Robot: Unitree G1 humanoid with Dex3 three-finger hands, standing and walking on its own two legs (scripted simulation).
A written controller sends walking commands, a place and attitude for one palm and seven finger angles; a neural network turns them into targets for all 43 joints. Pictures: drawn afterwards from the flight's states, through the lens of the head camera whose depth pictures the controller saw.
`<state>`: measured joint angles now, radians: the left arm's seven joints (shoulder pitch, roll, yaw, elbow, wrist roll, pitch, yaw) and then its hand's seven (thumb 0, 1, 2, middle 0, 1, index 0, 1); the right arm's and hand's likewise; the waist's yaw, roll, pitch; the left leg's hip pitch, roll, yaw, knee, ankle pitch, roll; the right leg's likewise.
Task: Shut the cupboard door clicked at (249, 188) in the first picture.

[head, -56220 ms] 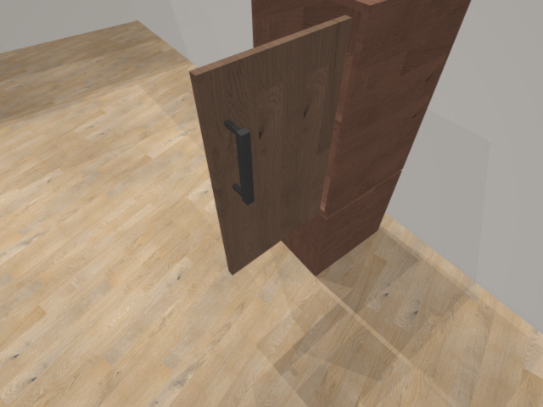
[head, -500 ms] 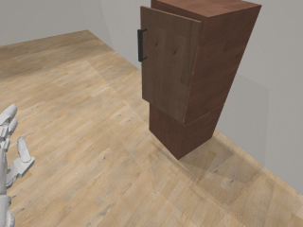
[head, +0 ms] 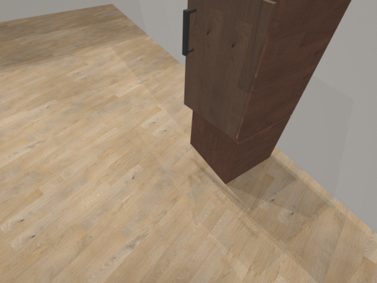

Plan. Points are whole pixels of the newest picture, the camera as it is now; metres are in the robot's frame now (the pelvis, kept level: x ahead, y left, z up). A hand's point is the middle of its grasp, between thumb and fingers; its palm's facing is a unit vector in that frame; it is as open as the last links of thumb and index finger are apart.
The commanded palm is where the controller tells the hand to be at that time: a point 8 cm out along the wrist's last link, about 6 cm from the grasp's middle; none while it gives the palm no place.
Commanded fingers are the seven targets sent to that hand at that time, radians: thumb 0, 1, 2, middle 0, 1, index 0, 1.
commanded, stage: let the arm hang, fingers relaxed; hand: left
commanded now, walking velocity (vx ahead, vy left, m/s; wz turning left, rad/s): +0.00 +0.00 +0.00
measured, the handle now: (189, 32) +0.99 +0.06 +0.07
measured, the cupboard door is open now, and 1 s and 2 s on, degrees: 11 11 11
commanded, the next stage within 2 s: look to check the result in 0.64 s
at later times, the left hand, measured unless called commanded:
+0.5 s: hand out of the picture -0.02 +0.18 -0.17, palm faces -0.01 -0.99 -0.14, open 7.4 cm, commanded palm none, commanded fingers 0.00 0.90 0.90 -0.20 -0.30 -0.20 -0.30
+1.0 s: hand out of the picture -0.02 +0.21 -0.17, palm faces -0.02 -0.99 -0.17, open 7.4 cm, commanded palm none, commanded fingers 0.00 0.90 0.90 -0.20 -0.30 -0.20 -0.30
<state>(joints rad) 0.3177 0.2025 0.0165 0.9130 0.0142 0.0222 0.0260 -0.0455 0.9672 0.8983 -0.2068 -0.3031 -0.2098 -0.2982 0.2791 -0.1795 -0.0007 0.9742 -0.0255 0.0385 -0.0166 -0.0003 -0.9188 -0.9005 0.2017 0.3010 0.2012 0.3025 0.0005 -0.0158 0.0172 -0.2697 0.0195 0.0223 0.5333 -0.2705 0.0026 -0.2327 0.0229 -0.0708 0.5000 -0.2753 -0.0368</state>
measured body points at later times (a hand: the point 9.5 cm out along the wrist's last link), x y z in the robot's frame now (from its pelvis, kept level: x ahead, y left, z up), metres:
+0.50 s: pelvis +0.01 +0.03 +0.01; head -0.01 +0.04 +0.46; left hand -0.01 +0.24 -0.16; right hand -0.03 -0.18 -0.15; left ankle +0.01 +0.11 -0.74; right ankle +0.00 -0.10 -0.74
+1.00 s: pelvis +0.01 +0.04 +0.01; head +0.00 +0.05 +0.46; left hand -0.02 +0.26 -0.16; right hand -0.03 -0.17 -0.15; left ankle +0.01 +0.11 -0.74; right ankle +0.00 -0.10 -0.74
